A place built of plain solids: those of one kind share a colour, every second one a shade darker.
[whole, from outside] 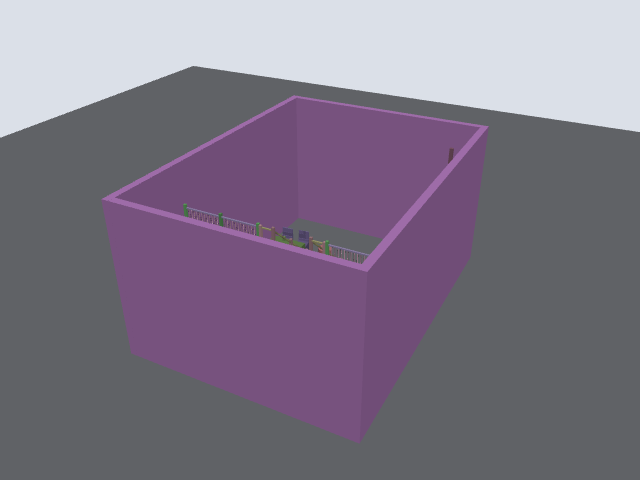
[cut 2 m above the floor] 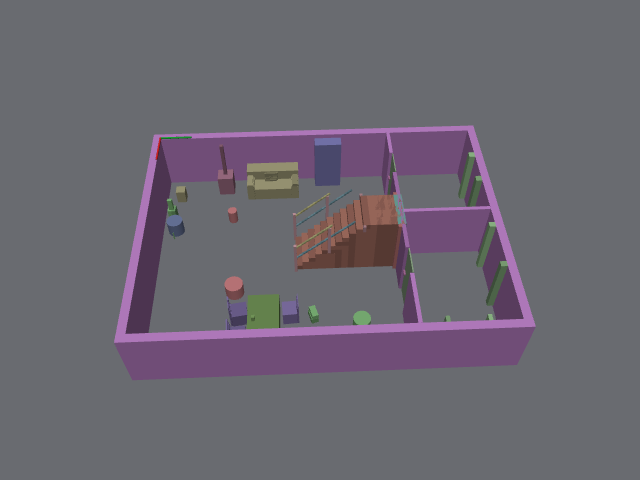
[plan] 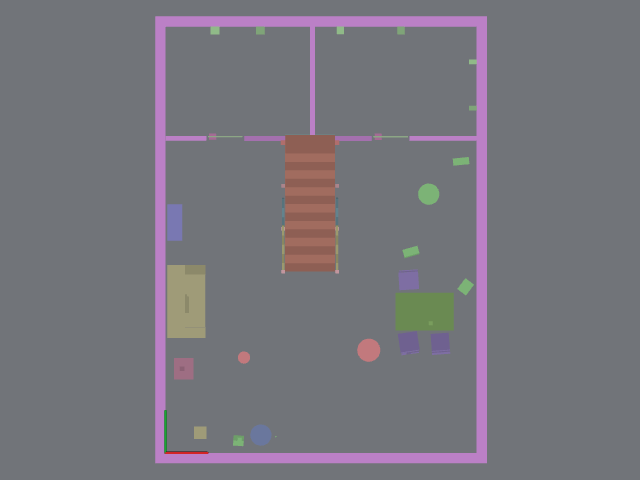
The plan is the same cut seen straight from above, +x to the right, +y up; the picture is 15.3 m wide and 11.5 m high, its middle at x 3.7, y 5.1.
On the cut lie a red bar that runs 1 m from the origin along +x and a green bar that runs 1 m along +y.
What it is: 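A dwelling of one tall room, 7.5 x 10.2 m inside and 5.3 m high, with a sleeping gallery 2.91 m up across one short end and a free-standing straight stair of 16 risers to it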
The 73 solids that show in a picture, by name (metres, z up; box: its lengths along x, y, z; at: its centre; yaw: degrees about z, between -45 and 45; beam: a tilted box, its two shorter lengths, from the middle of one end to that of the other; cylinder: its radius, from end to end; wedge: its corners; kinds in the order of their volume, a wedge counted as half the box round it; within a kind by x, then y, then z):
{
 "wall_1": {"box": [0.25, 10.71, 5.5], "at": [-0.12, 5.1, 2.7]},
 "wall_2": {"box": [0.98, 0.12, 2.81], "at": [0.49, 7.53, 1.36]},
 "wall_3": {"box": [3.06, 0.12, 2.81], "at": [3.41, 7.53, 1.36]},
 "wall_4": {"box": [0.12, 2.62, 2.81], "at": [3.52, 8.9, 1.36]},
 "wall_5": {"box": [7.95, 0.25, 5.5], "at": [3.73, -0.12, 2.7]},
 "wall_6": {"box": [7.95, 0.25, 5.5], "at": [3.73, 10.33, 2.7]},
 "wall_7": {"box": [1.61, 0.12, 2.81], "at": [6.65, 7.53, 1.36]},
 "wall_8": {"box": [0.25, 10.71, 5.5], "at": [7.58, 5.1, 2.7]},
 "step_1": {"box": [1.2, 0.61, 0.23], "at": [3.46, 4.65, 0.07]},
 "step_2": {"box": [1.2, 0.61, 0.41], "at": [3.46, 4.85, 0.16]},
 "step_3": {"box": [1.2, 0.61, 0.6], "at": [3.46, 5.05, 0.25]},
 "step_4": {"box": [1.2, 0.61, 0.78], "at": [3.46, 5.25, 0.34]},
 "step_5": {"box": [1.2, 0.61, 0.96], "at": [3.46, 5.45, 0.43]},
 "step_6": {"box": [1.2, 0.61, 1.14], "at": [3.46, 5.66, 0.52]},
 "step_7": {"box": [1.2, 0.61, 1.32], "at": [3.46, 5.86, 0.61]},
 "step_8": {"box": [1.2, 0.61, 1.51], "at": [3.46, 6.06, 0.7]},
 "step_9": {"box": [1.2, 0.61, 1.69], "at": [3.46, 6.26, 0.79]},
 "step_10": {"box": [1.2, 0.61, 1.87], "at": [3.46, 6.46, 0.89]},
 "step_11": {"box": [1.2, 0.61, 2.05], "at": [3.46, 6.67, 0.98]},
 "step_12": {"box": [1.2, 0.61, 2.23], "at": [3.46, 6.87, 1.07]},
 "step_13": {"box": [1.2, 0.61, 2.42], "at": [3.46, 7.07, 1.16]},
 "step_14": {"box": [1.2, 0.61, 2.6], "at": [3.46, 7.27, 1.25]},
 "step_15": {"box": [1.2, 0.44, 2.78], "at": [3.46, 7.39, 1.34]},
 "slotfit_seat_1": {"box": [0.42, 1.75, 0.89], "at": [0.25, 3.63, 0.4]},
 "slotfit_seat_2": {"box": [0.2, 0.45, 0.84], "at": [0.41, 3.58, 0.37]},
 "slotfit_seat_3": {"box": [0.92, 0.25, 0.63], "at": [0.5, 4.38, 0.27]},
 "slotfit_seat_4": {"box": [0.72, 0.23, 0.69], "at": [0.6, 2.86, 0.29]},
 "slotfit_seat_5": {"box": [0.72, 0.23, 0.69], "at": [0.6, 4.39, 0.29]},
 "slotfit_seat_6": {"box": [0.69, 0.17, 0.74], "at": [0.61, 2.86, 0.32]},
 "slotfit_seat_7": {"box": [0.69, 1.25, 0.52], "at": [0.61, 3.63, 0.21]},
 "slotfit_seat_8": {"box": [0.69, 0.17, 0.74], "at": [0.61, 4.39, 0.32]},
 "slotfit_seat_9": {"box": [0.3, 0.3, 0.53], "at": [0.83, 0.48, 0.21]},
 "slotfit_loft_table_1": {"box": [1.4, 0.91, 0.79], "at": [6.2, 3.38, 0.34]},
 "head_base_1": {"box": [1.2, 0.25, 2.86], "at": [3.46, 7.5, 1.38]},
 "slotfit_storage_1": {"box": [0.36, 0.88, 1.94], "at": [0.22, 5.52, 0.92]},
 "slotfit_loft_chair_1": {"box": [0.47, 0.47, 0.55], "at": [5.83, 2.65, 0.22], "yaw": 8.4},
 "slotfit_loft_chair_2": {"box": [0.47, 0.42, 0.53], "at": [5.83, 4.12, 0.21], "yaw": 3.6},
 "slotfit_loft_chair_3": {"box": [0.44, 0.46, 0.51], "at": [6.58, 2.64, 0.2], "yaw": 4.2},
 "slotfit_loft_chair_4": {"box": [0.44, 0.05, 0.92], "at": [6.6, 2.38, 0.41], "yaw": 4.2},
 "curtains_1": {"box": [0.21, 0.19, 2.23], "at": [1.18, 10.12, 1.17]},
 "curtains_2": {"box": [0.21, 0.19, 2.23], "at": [2.27, 10.12, 1.17]},
 "curtains_3": {"box": [0.18, 0.19, 2.18], "at": [4.19, 10.12, 1.15]},
 "curtains_4": {"box": [0.18, 0.19, 2.18], "at": [5.64, 10.12, 1.15]},
 "clutter_clhall_1": {"box": [0.25, 0.12, 0.57], "at": [1.74, 0.23, 0.24], "yaw": -3.4},
 "clutter_clhall_2": {"box": [0.25, 0.13, 0.57], "at": [1.75, 0.35, 0.24], "yaw": -3.4},
 "clutter_clhall_3": {"box": [0.1, 0.15, 1.01], "at": [1.77, 0.29, 0.45], "yaw": -3.4},
 "clutter_clhall_4": {"box": [0.38, 0.21, 0.25], "at": [5.88, 4.81, 0.07], "yaw": 15.8},
 "clutter_clhall_5": {"box": [0.38, 0.19, 0.41], "at": [5.88, 4.83, 0.15], "yaw": 15.8},
 "clutter_clhall_6": {"cylinder": 0.25, "from": [6.31, 6.2, -0.05], "to": [6.31, 6.2, 0.54]},
 "clutter_clhall_7": {"box": [0.39, 0.17, 0.51], "at": [7.08, 6.98, 0.2], "yaw": 5.5},
 "clutter_clhall_8": {"box": [0.26, 0.33, 0.35], "at": [7.19, 3.98, 0.13], "yaw": -36.9},
 "stove_1": {"box": [0.11, 0.11, 4.58], "at": [0.39, 2.01, 3.02]},
 "stove_2": {"box": [0.47, 0.52, 0.79], "at": [0.43, 2.01, 0.35]},
 "slotfit_known_1": {"cylinder": 0.15, "from": [1.88, 2.28, -0.05], "to": [1.88, 2.28, 0.47]},
 "slotfit_known_2": {"cylinder": 0.28, "from": [4.87, 2.46, -0.05], "to": [4.87, 2.46, 0.46]},
 "doorleaf_door_1": {"box": [0.83, 0.035, 2.07], "at": [1.43, 7.58, 0.99]},
 "doorleaf_door_2": {"box": [0.84, 0.04, 2.08], "at": [5.39, 7.57, 0.99]},
 "slotfit_hallpiece_corner_1": {"cylinder": 0.25, "from": [2.28, 0.43, -0.05], "to": [2.28, 0.43, 0.51]},
 "guard_post_1": {"box": [0.09, 0.09, 1.27], "at": [2.82, 4.34, 0.59]},
 "guard_post_2": {"box": [0.09, 0.09, 1.28], "at": [2.82, 5.37, 1.51]},
 "guard_post_3": {"box": [0.09, 0.09, 1.14], "at": [2.82, 7.42, 3.43]},
 "guard_post_4": {"box": [0.09, 0.09, 1.27], "at": [4.11, 4.34, 0.59]},
 "guard_post_5": {"box": [0.09, 0.09, 1.28], "at": [4.11, 5.37, 1.51]},
 "guard_post_6": {"box": [0.09, 0.09, 1.14], "at": [4.11, 7.42, 3.43]},
 "guard_post_7": {"box": [0.09, 0.09, 1.1], "at": [4.55, 7.42, 3.41]},
 "post_1": {"box": [0.11, 0.12, 2.79], "at": [4.11, 7.44, 1.35]},
 "gal_guard_newel_1": {"box": [0.09, 0.09, 1.15], "at": [2.28, 7.42, 3.44]},
 "gal_guard_newel_2": {"box": [0.09, 0.09, 1.15], "at": [6.03, 7.42, 3.44]},
 "gal_guard_newel_3": {"box": [0.09, 0.09, 1.15], "at": [7.41, 7.42, 3.44]},
 "gal_guard_rail_1": {"box": [2.24, 0.06, 0.044], "at": [1.16, 7.42, 3.89]},
 "gal_guard_rail_2": {"box": [1.38, 0.06, 0.044], "at": [5.33, 7.42, 3.89]},
 "gal_guard_rail_3": {"box": [1.38, 0.06, 0.044], "at": [6.72, 7.42, 3.89]},
 "doorfit_door_1": {"box": [0.17, 0.16, 0.06], "at": [1.13, 7.58, 1.01]}
}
